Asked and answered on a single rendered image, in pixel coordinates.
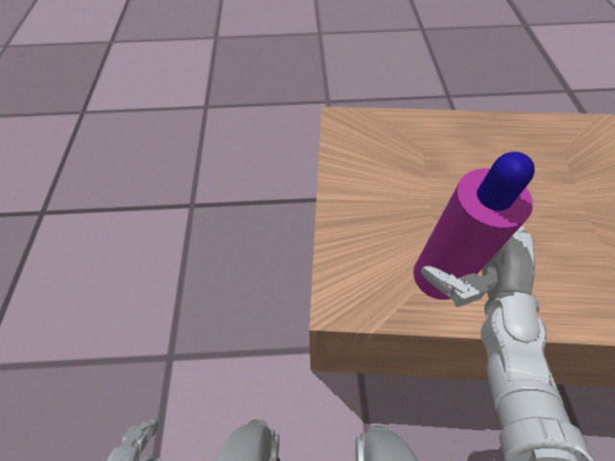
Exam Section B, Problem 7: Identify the left robot hand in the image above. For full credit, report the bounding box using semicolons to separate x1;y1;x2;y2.
107;418;161;461

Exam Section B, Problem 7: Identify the bottle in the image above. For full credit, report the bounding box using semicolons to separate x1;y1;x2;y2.
413;152;534;300

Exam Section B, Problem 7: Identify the right robot hand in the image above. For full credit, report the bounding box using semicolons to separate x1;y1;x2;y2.
421;226;535;307

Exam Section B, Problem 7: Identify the right robot arm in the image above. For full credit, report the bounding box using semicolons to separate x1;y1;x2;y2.
480;291;594;461

